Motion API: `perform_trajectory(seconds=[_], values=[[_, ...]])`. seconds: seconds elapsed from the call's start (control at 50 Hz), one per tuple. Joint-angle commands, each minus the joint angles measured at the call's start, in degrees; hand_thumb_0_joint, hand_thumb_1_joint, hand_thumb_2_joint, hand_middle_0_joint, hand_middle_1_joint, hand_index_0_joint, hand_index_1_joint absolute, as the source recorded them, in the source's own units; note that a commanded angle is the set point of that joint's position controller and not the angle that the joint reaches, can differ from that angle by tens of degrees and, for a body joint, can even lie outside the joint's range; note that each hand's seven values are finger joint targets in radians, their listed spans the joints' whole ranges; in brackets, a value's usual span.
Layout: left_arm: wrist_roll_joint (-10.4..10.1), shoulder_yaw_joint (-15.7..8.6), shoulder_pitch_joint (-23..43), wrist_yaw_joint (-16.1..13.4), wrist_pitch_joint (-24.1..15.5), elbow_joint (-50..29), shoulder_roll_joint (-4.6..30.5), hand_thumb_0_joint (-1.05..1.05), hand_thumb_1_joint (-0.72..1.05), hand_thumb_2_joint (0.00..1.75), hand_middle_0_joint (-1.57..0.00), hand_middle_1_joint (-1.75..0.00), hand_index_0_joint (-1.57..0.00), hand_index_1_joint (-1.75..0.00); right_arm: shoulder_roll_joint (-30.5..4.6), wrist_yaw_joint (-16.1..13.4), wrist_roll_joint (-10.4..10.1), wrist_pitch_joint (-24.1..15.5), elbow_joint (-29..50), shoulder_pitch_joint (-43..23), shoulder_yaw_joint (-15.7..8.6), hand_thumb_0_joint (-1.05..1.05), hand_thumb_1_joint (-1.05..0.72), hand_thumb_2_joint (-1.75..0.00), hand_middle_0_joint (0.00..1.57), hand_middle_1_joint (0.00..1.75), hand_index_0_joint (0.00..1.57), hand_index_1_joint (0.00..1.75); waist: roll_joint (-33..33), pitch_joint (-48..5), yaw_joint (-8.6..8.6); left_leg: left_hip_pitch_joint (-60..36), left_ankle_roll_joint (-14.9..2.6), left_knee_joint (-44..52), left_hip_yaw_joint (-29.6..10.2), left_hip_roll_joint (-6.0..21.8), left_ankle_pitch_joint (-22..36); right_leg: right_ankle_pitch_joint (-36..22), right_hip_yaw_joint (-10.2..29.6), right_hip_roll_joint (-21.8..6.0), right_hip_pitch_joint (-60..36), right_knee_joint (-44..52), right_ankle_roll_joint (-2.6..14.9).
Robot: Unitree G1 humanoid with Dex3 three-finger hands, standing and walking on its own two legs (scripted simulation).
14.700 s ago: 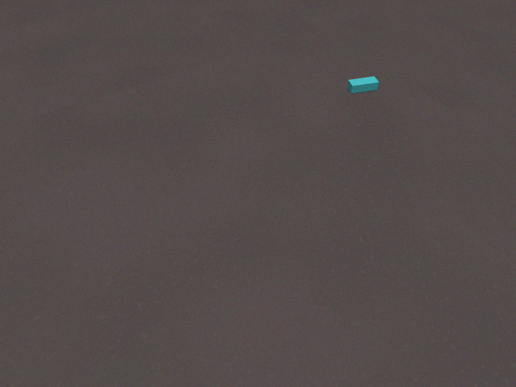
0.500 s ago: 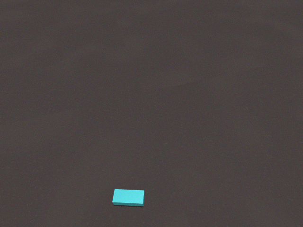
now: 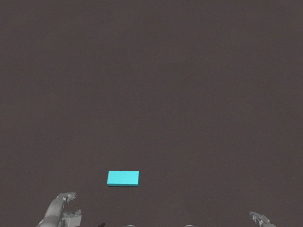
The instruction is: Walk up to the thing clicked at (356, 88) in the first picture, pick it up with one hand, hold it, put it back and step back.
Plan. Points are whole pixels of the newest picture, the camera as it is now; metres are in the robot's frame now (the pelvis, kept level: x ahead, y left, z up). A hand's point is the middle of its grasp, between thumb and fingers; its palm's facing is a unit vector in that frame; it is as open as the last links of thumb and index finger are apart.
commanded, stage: rise first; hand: left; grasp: from above
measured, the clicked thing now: (123, 178) +0.42 +0.22 -0.74
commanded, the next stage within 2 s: none
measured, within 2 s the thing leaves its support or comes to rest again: neither
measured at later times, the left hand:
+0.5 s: hand (79, 225) +0.14 +0.26 -0.22, palm faces -0.17 -0.87 -0.46, open 14.1 cm
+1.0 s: hand (88, 215) +0.18 +0.29 -0.36, palm faces -0.43 -0.60 -0.67, open 14.0 cm
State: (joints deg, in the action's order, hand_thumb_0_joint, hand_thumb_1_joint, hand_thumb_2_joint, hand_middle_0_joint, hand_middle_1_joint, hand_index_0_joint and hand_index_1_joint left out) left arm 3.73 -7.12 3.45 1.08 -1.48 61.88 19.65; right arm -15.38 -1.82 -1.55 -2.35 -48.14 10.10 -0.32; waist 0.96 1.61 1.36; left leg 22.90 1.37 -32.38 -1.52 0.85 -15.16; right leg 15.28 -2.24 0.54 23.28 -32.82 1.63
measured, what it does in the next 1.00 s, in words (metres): lowers itself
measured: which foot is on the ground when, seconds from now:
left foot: down 0.00-1.00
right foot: down 0.00-1.00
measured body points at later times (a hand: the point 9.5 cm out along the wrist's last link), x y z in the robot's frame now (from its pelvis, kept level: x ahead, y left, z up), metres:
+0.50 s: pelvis +0.00 +0.02 -0.08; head +0.11 +0.04 +0.36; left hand +0.15 +0.31 -0.19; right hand +0.17 -0.23 -0.17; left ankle +0.01 +0.14 -0.73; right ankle +0.01 -0.10 -0.73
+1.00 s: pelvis -0.04 +0.02 -0.21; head +0.13 +0.03 +0.20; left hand +0.20 +0.32 -0.32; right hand +0.17 -0.24 -0.31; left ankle +0.01 +0.14 -0.73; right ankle +0.01 -0.10 -0.73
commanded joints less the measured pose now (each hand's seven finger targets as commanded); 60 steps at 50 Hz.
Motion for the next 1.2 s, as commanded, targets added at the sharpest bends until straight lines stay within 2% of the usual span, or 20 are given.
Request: perform_trajectory(seconds=[0.0, 0.04, 0.06, 0.14, 0.2, 0.28, 0.32, 0.46, 0.64, 0.68, 0.74, 0.78, 0.82, 0.86, 0.88, 0.9, 1.0, 1.04, 1.1, 1.18], values=[[3.0, -4.5, -7.5, -1.0, 2.1, -7.7, 10.7, 0.00, -0.09, 0.97, -0.03, -1.09, -0.06, -1.05, -8.8, -0.3, 0.4, -1.6, 10.3, 3.0, -4.3, 0.00, -0.94, -0.91, 0.20, 0.30, 0.20, 0.30, -4.9, -18.2, -3.48, -0.4, -1.70, -1.5, 3.0, -3.3, 9.5, -10.4, 1.9, -0.9, -6.8, -0.6, -0.22], [4.0, -2.2, -4.3, -1.6, 5.0, -10.2, 8.4, 0.00, -0.25, 0.97, -0.05, -1.08, -0.07, -1.05, -8.7, -0.2, 0.0, -1.8, 12.4, 1.6, -4.0, 0.00, -0.93, -0.91, 0.20, 0.30, 0.20, 0.30, -3.9, -14.6, -1.91, 1.8, -1.49, -2.6, 2.5, -2.7, 7.9, -8.4, 1.2, -0.3, -2.6, -1.1, -0.12], [4.6, -2.7, -2.2, -2.0, 6.0, -12.5, 9.6, 0.00, -0.33, 0.99, -0.06, -1.06, -0.07, -1.04, -8.8, -0.1, -0.1, -1.9, 13.9, 0.8, -4.0, 0.00, -0.92, -0.91, 0.20, 0.30, 0.20, 0.30, -3.2, -14.2, -1.60, 3.0, -1.57, -3.8, 2.3, -2.5, 6.8, -7.0, 0.9, -0.2, -1.3, -2.0, -0.20], [5.3, -1.8, -5.0, -3.0, 8.3, -15.2, 7.1, 0.00, -0.55, 0.97, -0.09, -1.06, -0.09, -1.06, -8.0, 0.2, 0.1, -3.3, 16.2, 1.3, -4.2, 0.00, -0.92, -0.91, 0.20, 0.30, 0.20, 0.30, -0.1, -12.6, -0.72, 9.4, -1.87, -9.0, 1.8, -1.9, 1.4, -0.5, 0.6, 0.3, 6.1, -6.5, -0.44], [6.9, -3.6, -3.4, -3.3, 7.1, -20.6, 8.8, 0.00, -0.58, 0.98, -0.08, -1.05, -0.08, -1.05, -7.8, 0.3, 0.5, -4.6, 17.6, 2.3, -4.8, 0.00, -0.92, -0.90, 0.20, 0.30, 0.20, 0.30, -0.8, -15.3, -0.56, 13.2, -1.90, -14.5, 1.5, -1.3, 0.6, 0.6, 0.6, 0.4, 11.6, -12.6, -0.32], [8.9, -4.5, -9.0, -4.1, 5.7, -29.2, 8.6, 0.00, -0.59, 0.99, -0.07, -1.06, -0.07, -1.06, -7.0, 0.3, 1.1, -6.3, 19.8, 2.5, -5.1, 0.00, -0.90, -0.90, 0.20, 0.30, 0.20, 0.30, -3.7, -20.0, -1.02, 16.0, -1.77, -20.0, 1.4, -1.2, 1.8, -0.5, 1.0, 0.2, 15.8, -18.8, -0.20], [10.1, -4.2, -11.6, -4.4, 6.0, -34.0, 8.7, 0.00, -0.60, 0.99, -0.08, -1.07, -0.07, -1.08, -6.8, 0.2, 1.2, -6.5, 20.8, 2.3, -5.1, 0.00, -0.92, -0.90, 0.20, 0.30, 0.20, 0.30, -6.3, -22.6, -1.43, 15.5, -1.48, -20.8, 1.1, -1.0, 3.2, -1.2, 1.2, 0.1, 16.9, -20.6, 0.15], [11.7, -2.0, -19.0, -4.5, 10.0, -41.3, 6.0, 0.00, -0.61, 0.96, -0.09, -1.08, -0.10, -1.07, -6.6, -0.2, 1.1, -7.1, 22.5, 2.1, -5.0, 0.00, -0.96, -0.91, 0.20, 0.30, 0.20, 0.30, -4.3, -24.9, 0.61, 18.6, -1.81, -26.6, 0.1, -0.5, 7.0, -3.4, 0.7, 0.3, 21.3, -25.0, -0.10], [14.0, -2.1, -24.5, -4.9, 10.5, -47.5, 5.7, 0.00, -0.55, 0.93, -0.08, -1.09, -0.10, -1.06, -6.6, 0.7, 1.1, -8.8, 25.5, 0.1, -4.9, 0.00, -0.92, -0.90, 0.20, 0.30, 0.20, 0.30, -5.3, -26.9, -0.71, 26.5, -1.66, -33.0, -1.0, -0.8, 4.1, 0.0, 0.1, 0.4, 29.8, -33.6, 0.40], [15.0, -1.7, -21.3, -5.0, 10.2, -49.3, 6.9, 0.00, -0.55, 0.93, -0.08, -1.08, -0.09, -1.07, -6.9, 0.8, 0.9, -9.0, 25.6, -0.3, -5.0, 0.00, -0.92, -0.90, 0.20, 0.30, 0.20, 0.30, -5.3, -27.3, 0.20, 28.4, -1.83, -35.0, -1.1, -0.8, 2.4, 0.9, 0.1, 0.5, 32.5, -35.2, 0.26], [18.0, -1.3, -14.4, -5.2, 8.7, -44.8, 8.5, 0.00, -0.56, 0.94, -0.08, -1.08, -0.09, -1.07, -7.4, 0.9, 0.8, -9.7, 24.2, -1.4, -4.9, 0.00, -0.93, -0.91, 0.20, 0.30, 0.20, 0.30, -4.6, -24.6, 1.82, 35.1, -1.88, -38.8, -1.6, -0.7, -2.7, 4.8, 0.3, 0.3, 39.4, -39.3, 0.28], [20.9, -2.8, -11.4, -5.6, 6.5, -40.1, 11.0, 0.00, -0.55, 0.93, -0.08, -1.08, -0.09, -1.06, -7.9, 1.1, 1.0, -10.2, 23.2, -2.1, -5.0, 0.00, -0.92, -0.90, 0.20, 0.30, 0.20, 0.30, -4.8, -24.4, 1.11, 39.5, -1.82, -41.9, -1.9, -0.9, -6.0, 7.6, 0.4, 0.1, 44.0, -43.0, 0.36], [23.8, -2.5, -7.8, -6.2, 3.8, -38.3, 11.4, 0.00, -0.54, 0.95, -0.07, -1.06, -0.09, -1.05, -8.2, 1.5, 1.2, -10.7, 22.6, -2.3, -5.3, 0.00, -0.91, -0.90, 0.20, 0.30, 0.20, 0.30, -5.6, -26.9, 0.95, 42.6, -1.74, -45.0, -1.6, -1.3, -8.5, 9.1, 0.9, -0.1, 47.4, -46.4, 0.37], [25.9, 0.4, -5.5, -6.7, 1.1, -39.5, 10.1, 0.00, -0.51, 0.93, -0.08, -1.07, -0.10, -1.05, -8.6, 1.8, 1.2, -11.3, 22.1, -2.5, -5.6, 0.00, -0.90, -0.90, 0.20, 0.30, 0.20, 0.30, -6.7, -31.3, 1.22, 43.9, -1.69, -48.2, -1.0, -1.5, -8.1, 8.4, 1.1, 0.0, 50.0, -49.4, 0.36], [26.8, -0.7, -3.6, -7.2, -0.2, -39.0, 11.9, 0.00, -0.51, 0.94, -0.08, -1.07, -0.09, -1.05, -9.3, 2.0, 1.2, -11.6, 21.4, -2.4, -5.8, 0.00, -0.90, -0.90, 0.20, 0.30, 0.20, 0.30, -7.0, -33.2, 1.30, 44.9, -1.61, -49.8, -1.3, -1.4, -7.7, 8.0, 1.1, 0.0, 51.5, -51.5, 0.43], [27.8, 0.5, -1.0, -7.6, -1.5, -38.4, 12.0, 0.00, -0.52, 0.95, -0.09, -1.06, -0.10, -1.05, -9.5, 2.1, 1.1, -11.9, 20.9, -2.8, -5.9, 0.00, -0.90, -0.90, 0.20, 0.30, 0.20, 0.30, -7.2, -34.3, 1.53, 46.4, -1.60, -51.5, -1.3, -1.5, -8.1, 8.2, 1.1, 0.1, 53.6, -53.0, 0.40], [34.1, -3.1, 6.8, -10.7, -5.2, -31.1, 19.5, 0.00, -0.57, 0.99, -0.10, -1.04, -0.10, -1.04, -10.6, 2.5, 1.2, -11.6, 17.6, -2.3, -6.3, 0.00, -0.93, -0.91, 0.20, 0.30, 0.20, 0.30, -6.6, -39.1, 0.40, 55.4, -2.11, -60.6, 0.1, -2.0, -8.4, 8.1, 1.4, 0.2, 59.3, -59.4, 0.27], [36.4, -4.8, 9.7, -12.0, -5.5, -28.2, 22.5, 0.00, -0.58, 1.00, -0.10, -1.05, -0.09, -1.05, -10.9, 2.8, 1.2, -11.0, 16.5, -1.7, -6.3, 0.00, -0.93, -0.91, 0.20, 0.30, 0.20, 0.30, -6.4, -41.9, -0.87, 57.4, -2.23, -63.4, 1.0, -2.3, -7.1, 7.2, 1.4, 0.2, 59.5, -61.1, 0.24], [39.0, -2.7, 17.4, -12.7, -6.0, -24.6, 21.2, 0.00, -0.58, 1.01, -0.10, -1.04, -0.09, -1.05, -11.1, 3.2, 1.6, -10.6, 14.9, -0.4, -6.6, 0.00, -0.93, -0.91, 0.20, 0.30, 0.20, 0.30, -5.0, -45.5, 0.34, 60.7, -2.55, -67.4, 1.3, -2.4, -8.0, 7.6, 1.1, 0.1, 61.2, -63.4, 0.07], [42.5, -3.6, 28.1, -12.7, -7.6, -18.1, 27.0, 0.00, -0.55, 1.03, -0.09, -1.02, -0.08, -1.03, -11.3, 3.8, 2.2, -10.0, 12.7, 1.4, -6.9, 0.00, -0.88, -0.90, 0.20, 0.30, 0.20, 0.30, -2.6, -46.2, 0.78, 69.4, -3.32, -71.7, 2.2, -2.6, -14.3, 13.6, 1.2, 0.2, 62.0, -65.0, -0.45]])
